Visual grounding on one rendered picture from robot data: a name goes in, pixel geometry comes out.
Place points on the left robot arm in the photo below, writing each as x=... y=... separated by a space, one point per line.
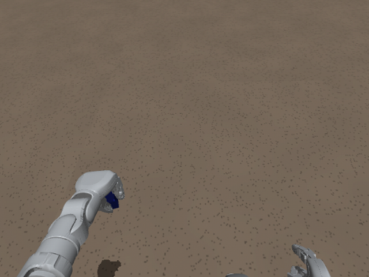
x=60 y=247

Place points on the right robot hand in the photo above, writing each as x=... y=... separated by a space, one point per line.
x=315 y=267

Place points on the left robot hand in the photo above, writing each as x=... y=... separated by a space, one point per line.
x=102 y=182

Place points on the cube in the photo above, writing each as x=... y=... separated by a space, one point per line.
x=112 y=200

